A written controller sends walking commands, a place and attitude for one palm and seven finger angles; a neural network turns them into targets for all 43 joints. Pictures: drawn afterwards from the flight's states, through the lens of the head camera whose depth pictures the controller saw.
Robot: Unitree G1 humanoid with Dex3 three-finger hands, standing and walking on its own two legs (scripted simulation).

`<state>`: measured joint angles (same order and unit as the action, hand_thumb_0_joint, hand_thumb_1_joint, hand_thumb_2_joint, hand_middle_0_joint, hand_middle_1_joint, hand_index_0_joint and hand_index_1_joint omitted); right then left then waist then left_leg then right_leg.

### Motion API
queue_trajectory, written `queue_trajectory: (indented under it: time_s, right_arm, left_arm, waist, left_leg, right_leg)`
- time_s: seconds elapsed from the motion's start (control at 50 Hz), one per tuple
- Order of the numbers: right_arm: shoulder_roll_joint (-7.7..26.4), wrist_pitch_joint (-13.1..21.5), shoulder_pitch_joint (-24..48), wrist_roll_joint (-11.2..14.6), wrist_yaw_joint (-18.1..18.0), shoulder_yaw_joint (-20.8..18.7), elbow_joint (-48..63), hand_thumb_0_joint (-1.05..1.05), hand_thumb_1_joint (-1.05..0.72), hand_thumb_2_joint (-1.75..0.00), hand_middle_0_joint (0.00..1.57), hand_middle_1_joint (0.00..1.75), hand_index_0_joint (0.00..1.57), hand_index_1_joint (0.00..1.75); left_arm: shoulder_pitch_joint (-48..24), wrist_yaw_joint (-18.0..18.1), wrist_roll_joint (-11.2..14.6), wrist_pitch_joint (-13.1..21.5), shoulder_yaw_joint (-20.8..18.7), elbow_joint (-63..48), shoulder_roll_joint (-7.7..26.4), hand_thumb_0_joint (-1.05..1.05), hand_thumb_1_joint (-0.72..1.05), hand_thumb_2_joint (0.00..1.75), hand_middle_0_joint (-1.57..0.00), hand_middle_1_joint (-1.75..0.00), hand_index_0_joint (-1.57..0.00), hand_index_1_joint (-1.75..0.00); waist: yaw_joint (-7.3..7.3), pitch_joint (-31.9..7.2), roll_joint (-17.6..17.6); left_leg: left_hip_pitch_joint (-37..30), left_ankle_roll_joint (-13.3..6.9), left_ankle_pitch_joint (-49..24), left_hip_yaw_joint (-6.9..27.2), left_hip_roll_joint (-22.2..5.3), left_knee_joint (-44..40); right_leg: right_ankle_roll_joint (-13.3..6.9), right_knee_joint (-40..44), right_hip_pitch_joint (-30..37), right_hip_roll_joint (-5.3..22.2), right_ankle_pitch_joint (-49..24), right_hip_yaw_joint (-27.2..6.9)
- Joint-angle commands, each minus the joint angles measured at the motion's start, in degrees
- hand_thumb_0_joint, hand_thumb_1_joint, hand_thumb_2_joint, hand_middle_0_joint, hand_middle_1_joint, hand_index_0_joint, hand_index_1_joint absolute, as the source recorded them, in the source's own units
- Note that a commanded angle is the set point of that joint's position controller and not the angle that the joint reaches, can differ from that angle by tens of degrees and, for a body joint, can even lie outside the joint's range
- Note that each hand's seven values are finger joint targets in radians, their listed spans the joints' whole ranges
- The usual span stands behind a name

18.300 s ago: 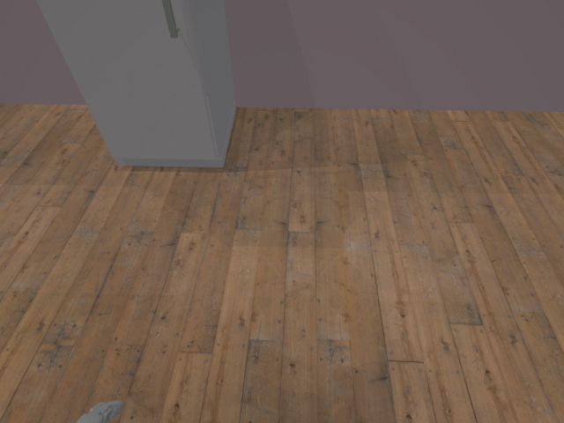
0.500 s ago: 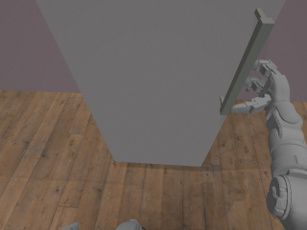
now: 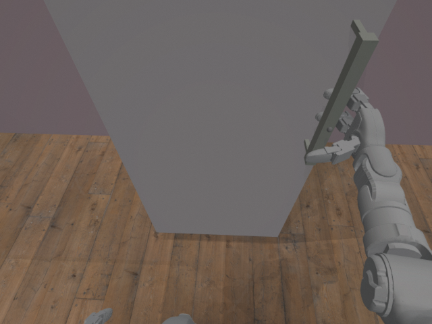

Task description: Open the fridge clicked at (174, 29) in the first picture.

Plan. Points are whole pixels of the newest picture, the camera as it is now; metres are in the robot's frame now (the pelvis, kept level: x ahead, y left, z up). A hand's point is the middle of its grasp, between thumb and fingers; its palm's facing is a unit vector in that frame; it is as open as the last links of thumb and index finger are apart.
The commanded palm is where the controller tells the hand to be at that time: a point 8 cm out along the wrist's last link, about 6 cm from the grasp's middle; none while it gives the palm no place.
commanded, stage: slide the fingers in behind the handle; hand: right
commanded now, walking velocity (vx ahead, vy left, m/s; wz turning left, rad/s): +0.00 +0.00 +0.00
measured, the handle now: (329, 105) +0.52 -0.15 +0.13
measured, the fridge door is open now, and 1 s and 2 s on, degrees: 0 0 0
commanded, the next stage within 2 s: grip the handle and tug to test in 0.80 s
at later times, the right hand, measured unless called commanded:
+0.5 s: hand (322, 126) +0.47 -0.13 +0.12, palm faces -0.05 +1.00 -0.03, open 14.0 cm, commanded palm +0.44 -0.18 +0.12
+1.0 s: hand (323, 125) +0.47 -0.14 +0.12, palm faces -0.07 +1.00 -0.02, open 13.6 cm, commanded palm +0.45 -0.18 +0.12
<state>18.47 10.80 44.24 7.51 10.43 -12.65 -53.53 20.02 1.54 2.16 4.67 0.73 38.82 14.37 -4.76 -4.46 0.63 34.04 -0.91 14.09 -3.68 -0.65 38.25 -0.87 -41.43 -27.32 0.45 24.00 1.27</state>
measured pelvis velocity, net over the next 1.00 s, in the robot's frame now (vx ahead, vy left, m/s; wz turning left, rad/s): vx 0.00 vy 0.00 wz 0.00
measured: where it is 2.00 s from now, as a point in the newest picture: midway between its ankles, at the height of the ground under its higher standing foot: outside the picture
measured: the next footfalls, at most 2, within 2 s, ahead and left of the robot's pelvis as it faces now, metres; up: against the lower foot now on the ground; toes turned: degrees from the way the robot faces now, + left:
none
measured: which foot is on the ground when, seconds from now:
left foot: down 0.00-1.00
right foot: down 0.00-1.00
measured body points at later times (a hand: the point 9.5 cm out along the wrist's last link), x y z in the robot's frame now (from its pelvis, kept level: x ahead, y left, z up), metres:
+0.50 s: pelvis -0.01 +0.01 +0.00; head +0.05 +0.01 +0.44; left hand +0.03 +0.27 -0.12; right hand +0.46 -0.19 +0.12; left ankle +0.05 +0.11 -0.72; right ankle -0.04 -0.11 -0.72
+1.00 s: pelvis +0.00 +0.00 +0.00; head +0.06 -0.01 +0.44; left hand +0.05 +0.26 -0.12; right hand +0.47 -0.19 +0.12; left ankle +0.05 +0.11 -0.72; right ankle -0.04 -0.11 -0.72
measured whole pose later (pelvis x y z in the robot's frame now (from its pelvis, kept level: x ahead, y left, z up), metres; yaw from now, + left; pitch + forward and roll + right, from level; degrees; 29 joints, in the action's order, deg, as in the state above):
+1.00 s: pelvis +0.00 +0.00 +0.00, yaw +0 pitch +12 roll +1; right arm 18.9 12.1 49.8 6.5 9.0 -12.7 -59.9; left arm 20.9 1.3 1.8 6.2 0.8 39.5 14.4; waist -5.9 -4.5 0.4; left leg 37.0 -0.6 14.0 -3.3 -1.0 39.5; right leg -1.2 -43.0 -30.4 0.1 24.2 1.5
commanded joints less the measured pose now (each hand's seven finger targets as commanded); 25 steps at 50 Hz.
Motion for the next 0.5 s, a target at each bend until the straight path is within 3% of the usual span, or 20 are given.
queue_trajectory:
  time_s: [0.0, 0.02, 0.1, 0.18, 0.24, 0.3, 0.34, 0.4, 0.46, 0.48]
  right_arm:
    - [10.0, 3.5, 29.7, 0.6, -0.3, -0.7, 11.0, 0.0, 0.5, -0.3, 0.3, 1.2, 0.3, 1.2]
    - [11.0, 3.4, 30.1, 0.4, -0.5, -1.5, 10.1, 0.0, 0.5, -0.3, 0.3, 1.2, 0.3, 1.2]
    - [8.2, 4.0, 31.4, 0.6, -0.7, 0.8, 10.3, 0.0, 0.5, -0.3, 0.3, 1.2, 0.3, 1.2]
    - [12.8, 4.4, 32.5, 0.3, -1.5, -3.3, 6.4, 0.0, 0.5, -0.3, 0.3, 1.2, 0.3, 1.2]
    - [11.7, 5.2, 33.3, -0.4, -1.8, -2.1, 6.0, 0.0, 0.5, -0.3, 0.3, 1.2, 0.3, 1.2]
    - [13.7, 5.9, 34.4, -0.7, -1.8, -3.4, 5.1, 0.0, 0.5, -0.3, 0.3, 1.2, 0.3, 1.2]
    - [15.2, 6.1, 33.0, -0.4, -1.2, -4.8, 5.3, 0.0, 0.5, -0.3, 0.3, 1.2, 0.3, 1.2]
    - [15.0, 6.5, 33.5, -0.4, -0.4, -4.1, 7.6, 0.0, 0.5, -0.3, 0.3, 1.2, 0.3, 1.2]
    - [12.9, 5.8, 33.8, -0.1, 0.1, -2.2, 7.5, 0.0, 0.5, -0.3, 0.3, 1.2, 0.3, 1.2]
    - [13.1, 5.6, 33.0, 0.2, 0.1, -2.7, 7.1, 0.0, 0.5, -0.3, 0.3, 1.2, 0.3, 1.2]
  left_arm:
    - [2.9, 0.9, 0.0, 2.1, -2.8, -4.6, 8.4, 0.0, 0.9, 0.9, -0.2, -0.3, -0.2, -0.3]
    - [3.0, 1.0, -0.1, 2.2, -2.8, -4.4, 8.7, 0.0, 0.9, 0.9, -0.2, -0.3, -0.2, -0.3]
    - [2.9, 0.9, -0.1, 2.7, -2.8, -4.3, 8.4, 0.0, 0.9, 0.9, -0.2, -0.3, -0.2, -0.3]
    - [3.4, 1.1, -0.3, 2.7, -2.7, -3.9, 9.0, 0.0, 0.9, 0.9, -0.2, -0.3, -0.2, -0.3]
    - [3.3, 0.9, -0.3, 3.0, -2.5, -4.1, 8.6, 0.0, 0.9, 0.9, -0.2, -0.3, -0.2, -0.3]
    - [3.8, 0.8, -0.4, 3.2, -2.7, -3.8, 8.9, 0.0, 0.9, 0.9, -0.2, -0.3, -0.2, -0.3]
    - [3.7, 0.8, -0.4, 3.2, -2.7, -4.4, 9.0, 0.0, 0.9, 0.9, -0.2, -0.3, -0.2, -0.3]
    - [4.1, 0.8, -0.3, 3.2, -2.9, -4.4, 8.9, 0.0, 0.9, 0.9, -0.2, -0.3, -0.2, -0.3]
    - [4.1, 0.8, -0.1, 3.3, -2.9, -4.3, 8.9, 0.0, 0.9, 0.9, -0.2, -0.3, -0.2, -0.3]
    - [4.3, 0.8, -0.1, 3.3, -3.0, -4.3, 9.1, 0.0, 0.9, 0.9, -0.2, -0.3, -0.2, -0.3]
  waist:
    - [-1.72, -18.9, 0.4]
    - [-1.55, -18.8, 0.6]
    - [-1.99, -19.9, 0.8]
    - [-1.6, -18.6, -2.5]
    - [-1.92, -19.6, -1.2]
    - [-2.12, -20.1, -1.2]
    - [-1.26, -22.0, -1.3]
    - [-1.3, -24.6, 0.2]
    - [-2.16, -22.3, 1.2]
    - [-2.05, -21.9, 0.0]
  left_leg:
    - [-18.3, -0.8, -15.6, 2.3, 1.2, -2.0]
    - [-18.1, -0.8, -14.9, 2.5, 1.2, -2.0]
    - [-17.1, -0.9, -14.0, 2.3, 1.3, -2.1]
    - [-18.5, -0.7, -11.2, 3.2, 1.1, -2.5]
    - [-18.8, -0.5, -11.9, 3.7, 0.9, -2.1]
    - [-18.7, -0.5, -11.4, 4.3, 0.8, -2.1]
    - [-21.0, -0.6, -12.7, 4.7, 0.8, -1.8]
    - [-21.8, -0.6, -15.8, 4.5, 0.9, -1.1]
    - [-19.2, -0.6, -13.8, 4.1, 1.1, -1.7]
    - [-19.2, -0.6, -13.6, 4.1, 1.2, -1.9]
  right_leg:
    - [0.5, 6.3, 0.2, -0.9, -17.3, -1.9]
    - [0.5, 6.1, -0.2, -1.0, -16.5, -1.9]
    - [0.6, 6.0, 1.0, -1.0, -16.2, -2.3]
    - [0.2, 6.2, -3.0, -1.3, -11.9, -1.8]
    - [0.1, 5.9, -3.6, -1.5, -11.9, -1.4]
    - [0.1, 5.5, -4.3, -1.4, -11.1, -1.4]
    - [0.0, 5.4, -4.7, -1.5, -11.7, -1.0]
    - [0.1, 5.2, -3.3, -1.4, -14.4, -1.0]
    - [0.2, 5.3, -2.9, -1.3, -13.1, -1.2]
    - [0.1, 5.3, -3.0, -1.3, -13.2, -1.3]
